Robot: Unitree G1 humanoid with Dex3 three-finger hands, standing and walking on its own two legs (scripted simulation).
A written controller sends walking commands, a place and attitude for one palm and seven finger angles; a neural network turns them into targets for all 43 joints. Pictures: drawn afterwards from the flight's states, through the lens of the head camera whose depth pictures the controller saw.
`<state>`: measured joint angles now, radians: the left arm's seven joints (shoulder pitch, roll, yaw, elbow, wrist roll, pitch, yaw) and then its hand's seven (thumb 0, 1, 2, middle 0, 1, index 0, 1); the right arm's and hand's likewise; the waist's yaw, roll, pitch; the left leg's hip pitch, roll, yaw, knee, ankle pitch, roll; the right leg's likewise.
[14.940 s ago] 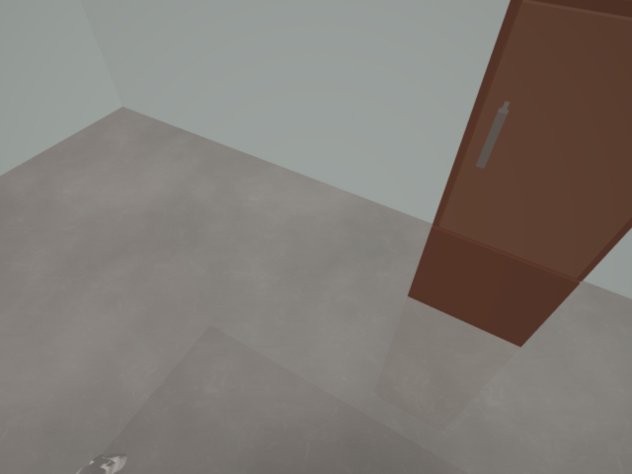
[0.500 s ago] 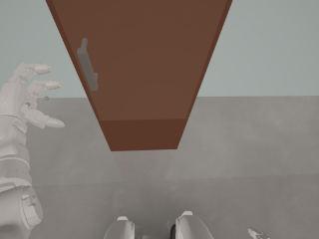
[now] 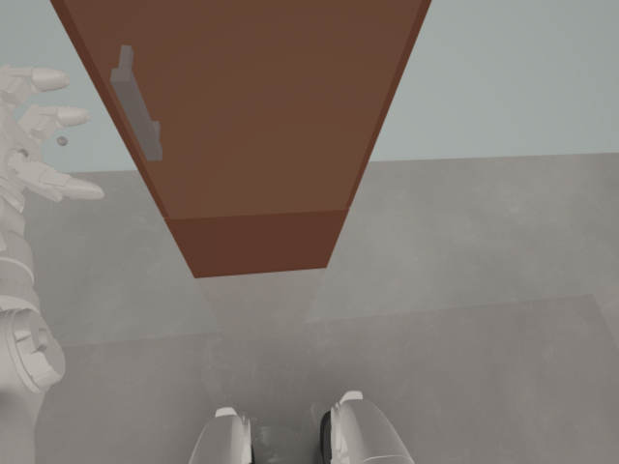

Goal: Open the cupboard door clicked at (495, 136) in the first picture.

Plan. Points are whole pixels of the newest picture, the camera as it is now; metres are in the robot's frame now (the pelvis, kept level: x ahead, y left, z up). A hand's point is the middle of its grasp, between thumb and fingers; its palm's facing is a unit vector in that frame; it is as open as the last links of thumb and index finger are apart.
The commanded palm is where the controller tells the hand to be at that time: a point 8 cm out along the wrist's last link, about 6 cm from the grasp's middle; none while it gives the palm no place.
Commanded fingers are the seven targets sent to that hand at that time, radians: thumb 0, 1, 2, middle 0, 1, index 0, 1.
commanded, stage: move the hooked fingers beside the handle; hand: left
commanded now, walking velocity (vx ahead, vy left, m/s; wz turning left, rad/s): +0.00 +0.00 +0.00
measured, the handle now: (141, 108) +0.55 +0.19 +0.07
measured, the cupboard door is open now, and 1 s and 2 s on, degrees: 0 0 0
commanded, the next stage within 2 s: slide the fingers in behind the handle in 0.80 s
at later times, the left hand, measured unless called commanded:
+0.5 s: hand (59, 142) +0.48 +0.27 +0.08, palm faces +0.02 -1.00 +0.00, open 14.0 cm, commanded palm +0.46 +0.30 +0.07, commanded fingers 0.00 -0.50 0.30 -0.30 -1.20 -0.30 -1.20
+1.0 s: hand (66, 146) +0.48 +0.26 +0.08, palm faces +0.03 -1.00 +0.00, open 14.0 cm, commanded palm +0.46 +0.30 +0.07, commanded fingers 0.00 -0.50 0.30 -0.30 -1.20 -0.30 -1.20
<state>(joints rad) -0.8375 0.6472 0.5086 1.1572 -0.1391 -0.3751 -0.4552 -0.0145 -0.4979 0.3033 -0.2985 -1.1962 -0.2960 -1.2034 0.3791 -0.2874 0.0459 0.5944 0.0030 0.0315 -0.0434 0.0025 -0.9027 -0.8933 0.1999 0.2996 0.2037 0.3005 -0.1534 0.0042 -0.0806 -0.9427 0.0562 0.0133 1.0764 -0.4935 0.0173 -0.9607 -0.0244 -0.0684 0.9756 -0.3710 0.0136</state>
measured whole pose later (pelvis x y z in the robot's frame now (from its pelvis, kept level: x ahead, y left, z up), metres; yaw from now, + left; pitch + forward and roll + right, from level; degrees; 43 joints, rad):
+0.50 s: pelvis +0.01 +0.00 +0.00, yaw +0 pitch +21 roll -4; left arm -0.76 0.61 0.51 1.08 -0.16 -0.38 -0.45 -0.01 -0.50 0.30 -0.30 -1.20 -0.30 -1.20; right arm 0.39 -0.28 0.04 0.58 0.00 0.08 -0.03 0.00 -0.90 -0.89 0.20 0.30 0.20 0.30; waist -0.14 0.01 -0.09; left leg -0.92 0.06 0.02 1.06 -0.51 0.02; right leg -0.93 -0.02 -0.07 0.95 -0.38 0.02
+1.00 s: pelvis +0.00 +0.00 +0.00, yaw +0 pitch +21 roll -3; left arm -0.82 0.63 0.50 1.15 -0.15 -0.39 -0.44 -0.01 -0.50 0.30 -0.30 -1.20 -0.30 -1.20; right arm 0.36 -0.28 0.05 0.58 0.00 0.06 -0.04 0.00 -0.90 -0.89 0.20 0.30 0.20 0.30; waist -0.15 0.01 -0.08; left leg -0.95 0.06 0.00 1.09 -0.50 0.02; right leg -0.97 -0.02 -0.07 0.99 -0.38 0.01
